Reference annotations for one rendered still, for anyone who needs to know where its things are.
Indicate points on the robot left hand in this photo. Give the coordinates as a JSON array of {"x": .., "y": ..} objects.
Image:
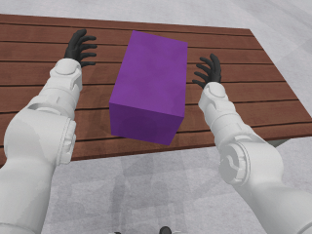
[{"x": 75, "y": 47}]

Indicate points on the right robot forearm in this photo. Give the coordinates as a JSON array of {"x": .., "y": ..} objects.
[{"x": 221, "y": 116}]

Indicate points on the robot right upper arm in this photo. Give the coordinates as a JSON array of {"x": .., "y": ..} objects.
[{"x": 255, "y": 170}]

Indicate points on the left robot forearm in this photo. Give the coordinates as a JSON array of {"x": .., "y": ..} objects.
[{"x": 59, "y": 96}]

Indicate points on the robot right hand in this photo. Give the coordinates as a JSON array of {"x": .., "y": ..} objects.
[{"x": 213, "y": 72}]

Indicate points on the table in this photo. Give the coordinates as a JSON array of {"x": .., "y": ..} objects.
[{"x": 31, "y": 46}]

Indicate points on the carton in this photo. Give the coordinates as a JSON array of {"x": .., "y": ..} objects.
[{"x": 148, "y": 99}]

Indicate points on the robot left upper arm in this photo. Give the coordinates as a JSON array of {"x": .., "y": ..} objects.
[{"x": 39, "y": 142}]

